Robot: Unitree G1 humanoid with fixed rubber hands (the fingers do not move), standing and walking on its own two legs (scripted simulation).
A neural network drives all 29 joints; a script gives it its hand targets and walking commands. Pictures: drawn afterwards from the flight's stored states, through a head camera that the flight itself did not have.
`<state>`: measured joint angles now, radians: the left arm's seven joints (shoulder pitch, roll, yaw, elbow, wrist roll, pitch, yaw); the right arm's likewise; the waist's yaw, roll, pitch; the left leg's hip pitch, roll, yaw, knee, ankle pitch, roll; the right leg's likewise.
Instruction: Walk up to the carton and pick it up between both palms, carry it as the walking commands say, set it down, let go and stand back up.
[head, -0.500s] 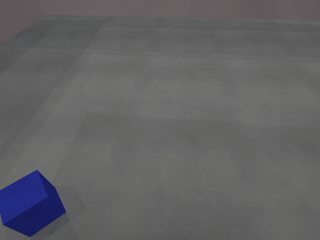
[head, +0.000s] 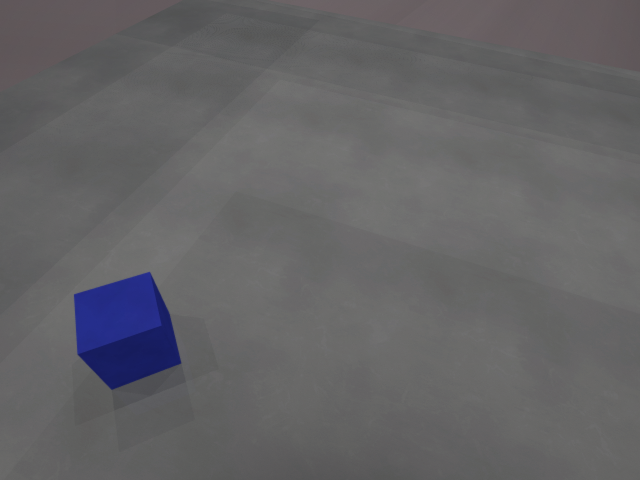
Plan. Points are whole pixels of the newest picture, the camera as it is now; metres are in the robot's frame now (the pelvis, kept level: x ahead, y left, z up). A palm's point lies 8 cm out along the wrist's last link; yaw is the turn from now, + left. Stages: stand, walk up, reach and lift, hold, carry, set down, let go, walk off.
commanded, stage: walk up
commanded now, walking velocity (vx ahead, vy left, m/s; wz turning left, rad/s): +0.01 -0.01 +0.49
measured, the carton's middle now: (130, 330) +0.66 +0.56 -0.63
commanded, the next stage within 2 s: none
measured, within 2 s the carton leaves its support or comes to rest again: neither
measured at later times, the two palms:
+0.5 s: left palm out of the picture +0.02 +0.25 -0.09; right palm (518, 468) +0.18 -0.25 -0.11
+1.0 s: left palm out of the picture +0.13 +0.39 -0.11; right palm (357, 323) +0.41 -0.06 -0.13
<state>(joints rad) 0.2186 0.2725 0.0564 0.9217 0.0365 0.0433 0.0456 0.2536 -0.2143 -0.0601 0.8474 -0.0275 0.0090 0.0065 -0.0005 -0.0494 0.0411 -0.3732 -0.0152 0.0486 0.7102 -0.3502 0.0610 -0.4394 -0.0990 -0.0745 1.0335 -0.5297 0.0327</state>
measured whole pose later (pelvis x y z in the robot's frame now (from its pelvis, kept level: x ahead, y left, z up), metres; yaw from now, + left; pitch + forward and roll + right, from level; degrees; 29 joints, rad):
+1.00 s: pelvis +0.23 +0.15 +0.01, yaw +27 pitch +0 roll +1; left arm 0.30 0.23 0.06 0.89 0.01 -0.07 0.00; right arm 0.20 -0.27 -0.05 0.98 -0.02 -0.04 0.02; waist 0.03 0.00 0.12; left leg -0.35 -0.08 0.10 0.54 -0.20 0.10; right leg -0.39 -0.17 -0.04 1.26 -0.37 0.04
